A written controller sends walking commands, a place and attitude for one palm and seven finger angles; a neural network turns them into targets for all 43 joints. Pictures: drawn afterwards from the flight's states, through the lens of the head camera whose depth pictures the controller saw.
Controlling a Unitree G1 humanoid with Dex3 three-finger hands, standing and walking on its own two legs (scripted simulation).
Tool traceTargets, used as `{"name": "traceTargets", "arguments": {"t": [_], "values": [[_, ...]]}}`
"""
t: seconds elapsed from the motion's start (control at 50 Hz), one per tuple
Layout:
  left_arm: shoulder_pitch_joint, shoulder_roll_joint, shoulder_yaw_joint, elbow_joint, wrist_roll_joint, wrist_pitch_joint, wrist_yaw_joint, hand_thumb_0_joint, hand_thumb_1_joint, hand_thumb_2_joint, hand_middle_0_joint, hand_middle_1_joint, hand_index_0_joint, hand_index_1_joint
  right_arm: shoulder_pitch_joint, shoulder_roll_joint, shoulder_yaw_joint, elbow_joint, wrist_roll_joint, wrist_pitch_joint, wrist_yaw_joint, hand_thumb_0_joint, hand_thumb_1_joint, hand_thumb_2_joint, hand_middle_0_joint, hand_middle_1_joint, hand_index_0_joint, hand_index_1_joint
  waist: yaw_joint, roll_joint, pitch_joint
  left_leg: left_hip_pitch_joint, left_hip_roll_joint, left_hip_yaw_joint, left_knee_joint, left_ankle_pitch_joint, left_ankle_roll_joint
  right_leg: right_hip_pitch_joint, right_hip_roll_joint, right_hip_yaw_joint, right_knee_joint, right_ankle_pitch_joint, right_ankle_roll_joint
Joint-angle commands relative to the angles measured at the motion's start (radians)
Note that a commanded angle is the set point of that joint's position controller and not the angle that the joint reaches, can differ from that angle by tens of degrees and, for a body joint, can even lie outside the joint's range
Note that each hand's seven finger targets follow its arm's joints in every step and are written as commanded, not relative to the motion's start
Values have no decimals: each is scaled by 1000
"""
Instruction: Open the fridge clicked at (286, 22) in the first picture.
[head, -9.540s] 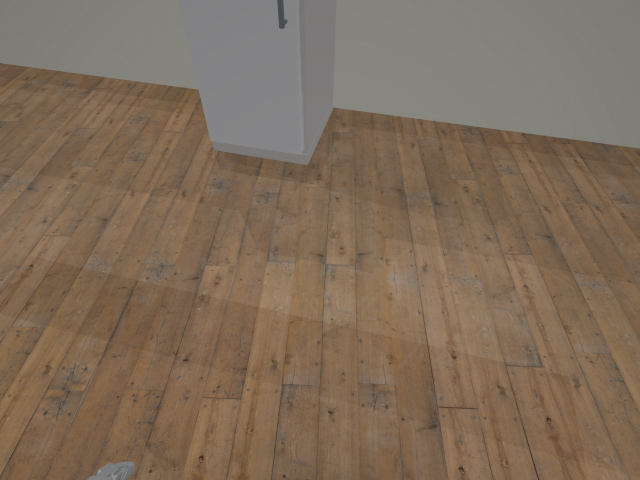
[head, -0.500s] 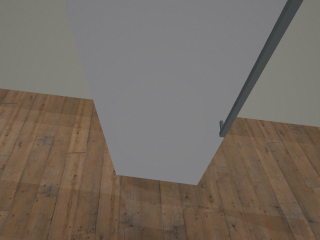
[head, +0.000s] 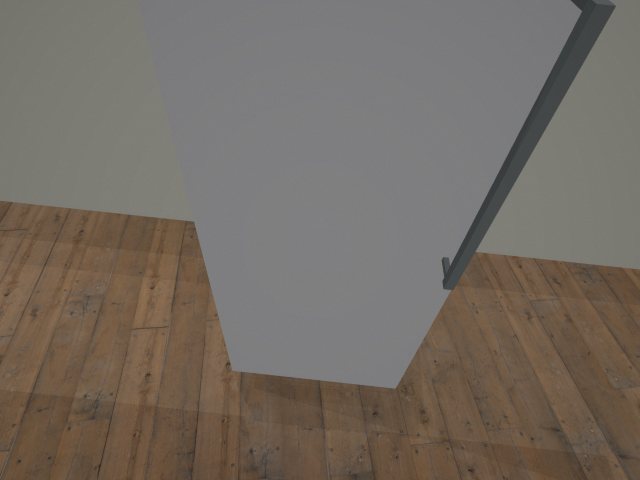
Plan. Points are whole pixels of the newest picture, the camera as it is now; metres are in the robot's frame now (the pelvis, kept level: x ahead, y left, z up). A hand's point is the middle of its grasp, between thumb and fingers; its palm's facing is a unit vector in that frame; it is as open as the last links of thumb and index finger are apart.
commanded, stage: look again from close up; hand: right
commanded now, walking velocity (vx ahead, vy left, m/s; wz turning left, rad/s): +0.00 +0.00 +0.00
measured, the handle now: (496, 179) +0.47 -0.20 +0.15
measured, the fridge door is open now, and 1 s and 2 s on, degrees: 0 0 0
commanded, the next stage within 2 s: raise the hand to about handle height in 0.82 s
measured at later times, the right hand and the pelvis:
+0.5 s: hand out of the picture +0.01 -0.20 -0.17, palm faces +0.01 +0.98 -0.22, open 7.4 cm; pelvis -0.01 -0.01 +0.00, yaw +0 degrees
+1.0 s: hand out of the picture +0.08 -0.23 -0.13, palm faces +0.18 +0.96 -0.22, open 7.4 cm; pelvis -0.02 -0.03 +0.00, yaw +0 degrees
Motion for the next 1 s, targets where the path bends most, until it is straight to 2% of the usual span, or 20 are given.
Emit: {"name": "traceTargets", "arguments": {"t": [0.0,0.1,0.14,0.2,0.24,0.28,0.42,0.48,0.54,0.58,0.64,0.68,0.88,0.9,0.92,0.94,0.96,0.98], "values": [[64,71,8,-24,-1,-15,7,0,900,900,-200,-300,-200,-300,47,-136,-28,-26,4,-16,-8,0,-900,-900,200,300,200,300,-7,42,29,-1,130,-126,-129,311,1,-35,-31,16,-51,162,-56],[52,83,9,-22,-1,-17,8,0,900,900,-200,-300,-200,-300,44,-141,-28,-23,3,-16,-5,0,-900,-900,200,300,200,300,-10,19,18,4,127,-124,-126,313,0,-22,-38,20,-60,181,-59],[50,81,9,-20,-2,-18,9,0,900,900,-200,-300,-200,-300,44,-138,-29,-22,1,-16,-5,0,-900,-900,200,300,200,300,-10,45,15,12,124,-118,-125,322,-2,-19,-41,21,-65,187,-61],[39,96,10,-22,-2,-19,10,0,900,900,-200,-300,-200,-300,39,-145,-29,-21,3,-14,-4,0,-900,-900,200,300,200,300,-11,15,16,3,125,-121,-127,292,-1,-18,-42,23,-70,181,-61],[39,94,10,-21,-2,-19,10,0,900,900,-200,-300,-200,-300,34,-144,-29,-22,1,-13,-3,0,-900,-900,200,300,200,300,-11,37,28,1,120,-117,-127,285,-2,-22,-45,29,-78,183,-65],[29,103,11,-23,-1,-19,9,0,900,900,-200,-300,-200,-300,36,-147,-28,-20,2,-12,-2,0,-900,-900,200,300,200,300,-14,21,26,-4,124,-120,-133,266,-4,-21,-43,28,-75,175,-64],[19,113,12,-25,0,-18,7,0,900,900,-200,-300,-200,-300,24,-153,-29,-22,2,-10,1,0,-900,-900,200,300,200,300,-15,38,40,-21,125,-124,-147,203,-6,-31,-42,37,-89,150,-68],[19,118,12,-24,0,-20,6,0,900,900,-200,-300,-200,-300,18,-162,-30,-25,1,-11,1,0,-900,-900,200,300,200,300,-15,26,26,-7,127,-120,-142,213,-7,-30,-43,38,-91,161,-69],[16,116,15,-24,-1,-21,6,0,900,900,-200,-300,-200,-300,15,-159,-30,-26,0,-11,1,0,-900,-900,200,300,200,300,-14,49,24,-9,124,-118,-140,224,-8,-23,-44,43,-95,169,-71],[10,126,14,-22,-1,-22,5,0,900,900,-200,-300,-200,-300,10,-167,-30,-27,1,-11,1,0,-900,-900,200,300,200,300,-16,28,11,0,128,-119,-136,235,-9,-23,-46,43,-93,182,-72],[10,123,16,-20,-1,-22,5,0,900,900,-200,-300,-200,-300,4,-171,-32,-29,0,-12,2,0,-900,-900,200,300,200,300,-15,40,15,3,126,-117,-134,240,-8,-25,-45,47,-97,185,-72],[4,135,16,-20,0,-24,5,0,900,900,-200,-300,-200,-300,-1,-175,-33,-30,2,-11,2,0,-900,-900,200,300,200,300,-17,18,4,8,128,-115,-128,243,-9,-22,-47,50,-99,197,-73],[-15,151,17,-20,0,-24,4,0,900,900,-200,-300,-200,-300,-19,-187,-33,-29,1,-10,3,0,-900,-900,200,300,200,300,-16,28,7,6,132,-115,-136,238,-13,-15,-49,57,-110,201,-76],[-100,153,24,-87,-14,-23,-7,0,900,900,-200,-300,-200,-300,101,-140,-19,12,1,-18,-40,0,-900,-900,200,300,200,300,-51,46,36,-3,198,-174,-138,571,-48,-93,-57,-4,110,177,-47],[-74,288,46,-421,-64,-173,38,0,900,900,-200,-300,-200,-300,-686,-414,-211,-1487,191,-248,-28,0,-877,-890,202,315,202,315,64,-131,-460,109,89,-103,-43,539,-18,145,77,22,-22,335,-84],[-120,194,19,-391,-55,-242,80,0,900,900,-200,-300,-200,-300,-435,-487,-292,-1386,133,-246,-79,0,-853,-880,203,330,203,330,1,-177,-374,57,41,-82,-2,369,-16,175,55,-22,-15,345,-81],[-122,168,29,-419,-44,-280,76,0,900,900,-200,-300,-200,-300,59,-110,-79,-1159,157,-138,-61,0,-830,-870,205,345,205,345,-18,-182,-295,-8,25,9,11,245,-22,92,41,-3,-25,390,-77],[-98,196,43,-394,-58,-289,70,0,900,900,-200,-300,-200,-300,30,-62,-105,-1048,182,-121,-58,0,-807,-860,207,360,207,360,30,-37,-157,-104,26,31,1,216,-38,-8,48,27,26,322,-68]]}}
